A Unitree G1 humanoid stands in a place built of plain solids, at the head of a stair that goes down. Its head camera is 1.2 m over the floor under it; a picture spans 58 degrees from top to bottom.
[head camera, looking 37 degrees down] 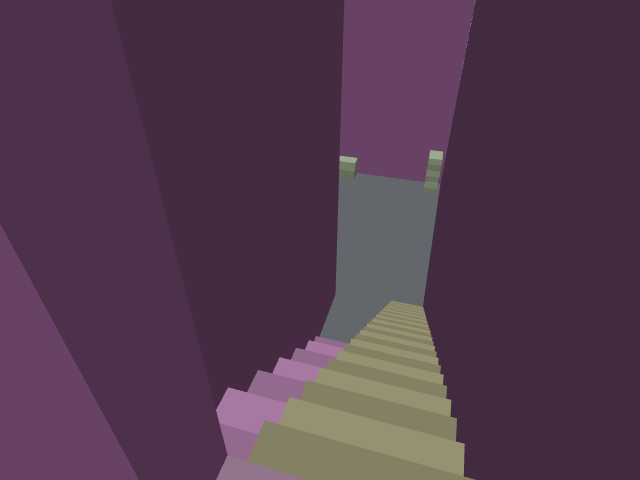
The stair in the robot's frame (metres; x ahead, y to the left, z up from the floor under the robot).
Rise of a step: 0.20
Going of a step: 0.23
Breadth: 0.70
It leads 16 degrees to the right of straight ahead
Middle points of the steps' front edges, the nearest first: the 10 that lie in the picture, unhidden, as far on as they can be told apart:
0.72 -0.14 -0.20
0.94 -0.21 -0.39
1.16 -0.27 -0.59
1.38 -0.34 -0.79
1.59 -0.40 -0.98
1.81 -0.47 -1.18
2.03 -0.53 -1.38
2.25 -0.59 -1.58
2.47 -0.66 -1.77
2.69 -0.72 -1.97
